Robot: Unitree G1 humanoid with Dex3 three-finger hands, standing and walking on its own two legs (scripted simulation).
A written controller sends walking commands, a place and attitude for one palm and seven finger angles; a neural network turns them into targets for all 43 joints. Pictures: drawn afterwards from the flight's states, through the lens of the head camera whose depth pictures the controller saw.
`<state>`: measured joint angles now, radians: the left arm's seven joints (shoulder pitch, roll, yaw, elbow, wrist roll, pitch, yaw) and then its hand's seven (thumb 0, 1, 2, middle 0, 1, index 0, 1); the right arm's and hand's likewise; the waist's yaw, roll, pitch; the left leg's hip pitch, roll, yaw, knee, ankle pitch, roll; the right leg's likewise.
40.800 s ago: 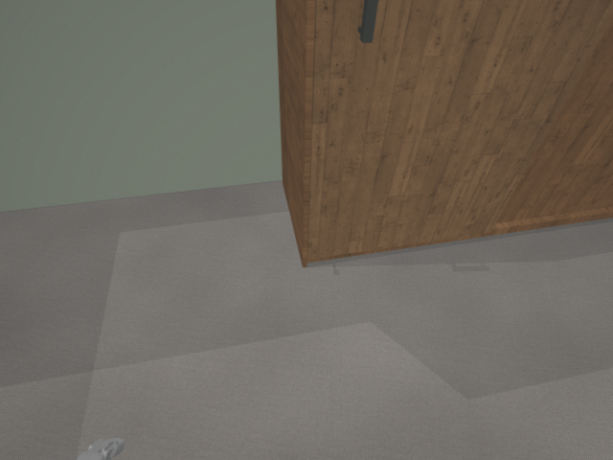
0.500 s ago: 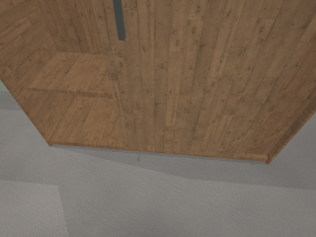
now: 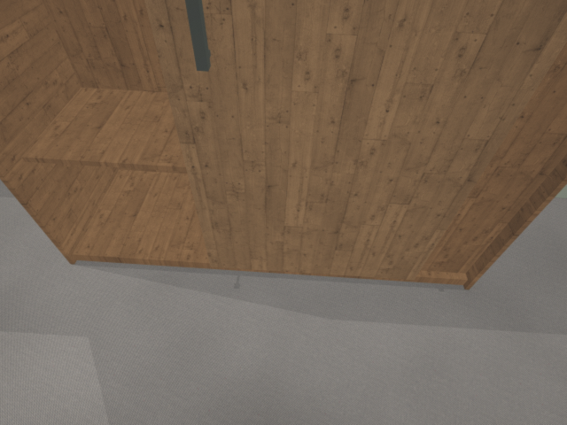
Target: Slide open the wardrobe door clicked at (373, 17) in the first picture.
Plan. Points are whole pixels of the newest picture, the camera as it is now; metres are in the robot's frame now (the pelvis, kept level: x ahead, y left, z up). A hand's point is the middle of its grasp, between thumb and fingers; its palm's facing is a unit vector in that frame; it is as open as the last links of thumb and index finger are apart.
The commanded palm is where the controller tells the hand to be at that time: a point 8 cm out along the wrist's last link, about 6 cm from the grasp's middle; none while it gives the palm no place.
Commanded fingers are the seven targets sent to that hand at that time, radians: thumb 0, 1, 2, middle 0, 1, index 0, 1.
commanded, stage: look to check the result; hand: left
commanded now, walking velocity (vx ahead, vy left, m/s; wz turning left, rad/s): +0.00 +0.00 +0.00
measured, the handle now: out of the picture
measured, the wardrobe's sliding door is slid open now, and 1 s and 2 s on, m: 0.57 0.57 0.57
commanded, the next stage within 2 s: stand and wait in 0.52 s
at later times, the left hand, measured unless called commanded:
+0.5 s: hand out of the picture +0.10 +0.25 -0.16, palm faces -0.02 -0.94 -0.34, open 7.3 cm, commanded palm none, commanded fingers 0.00 0.90 0.90 -0.20 -0.30 -0.20 -0.30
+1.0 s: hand out of the picture +0.10 +0.23 -0.16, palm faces -0.03 -0.95 -0.32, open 7.3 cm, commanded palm none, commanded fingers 0.00 0.90 0.90 -0.20 -0.30 -0.20 -0.30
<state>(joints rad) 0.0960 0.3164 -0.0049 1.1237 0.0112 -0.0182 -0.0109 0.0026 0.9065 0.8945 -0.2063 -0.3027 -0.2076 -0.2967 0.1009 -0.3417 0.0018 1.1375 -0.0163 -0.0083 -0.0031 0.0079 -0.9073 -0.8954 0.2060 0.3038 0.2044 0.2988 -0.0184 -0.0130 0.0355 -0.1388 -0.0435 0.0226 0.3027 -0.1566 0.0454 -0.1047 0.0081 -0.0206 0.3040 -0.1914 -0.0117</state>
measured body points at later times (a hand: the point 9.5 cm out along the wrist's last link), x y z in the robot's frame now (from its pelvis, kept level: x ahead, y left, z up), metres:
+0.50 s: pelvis +0.02 +0.00 +0.00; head +0.04 -0.01 +0.45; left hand +0.10 +0.29 -0.13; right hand +0.11 -0.29 -0.14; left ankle +0.00 +0.09 -0.75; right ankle -0.02 -0.11 -0.75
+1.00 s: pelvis +0.02 -0.01 +0.00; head +0.03 -0.01 +0.45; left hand +0.10 +0.28 -0.14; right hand +0.09 -0.31 -0.13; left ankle +0.00 +0.09 -0.75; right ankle -0.02 -0.11 -0.75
